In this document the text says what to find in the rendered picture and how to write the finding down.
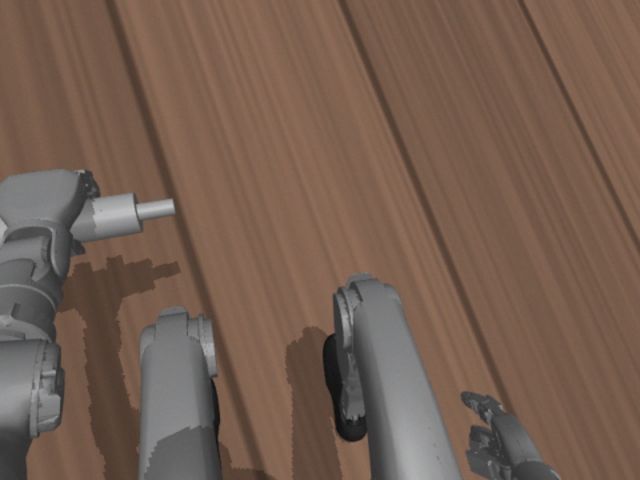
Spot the bottle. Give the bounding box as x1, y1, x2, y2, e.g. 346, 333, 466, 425
0, 192, 176, 248

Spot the left robot arm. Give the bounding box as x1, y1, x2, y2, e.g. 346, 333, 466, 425
0, 220, 72, 480

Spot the right robot hand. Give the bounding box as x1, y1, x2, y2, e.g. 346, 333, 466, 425
461, 391, 544, 480

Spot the right robot foot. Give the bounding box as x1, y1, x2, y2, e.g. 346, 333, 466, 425
323, 333, 367, 442

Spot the left robot hand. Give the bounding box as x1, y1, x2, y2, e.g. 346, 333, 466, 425
0, 168, 101, 257

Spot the right robot arm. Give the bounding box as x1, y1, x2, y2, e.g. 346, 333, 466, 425
511, 461, 562, 480

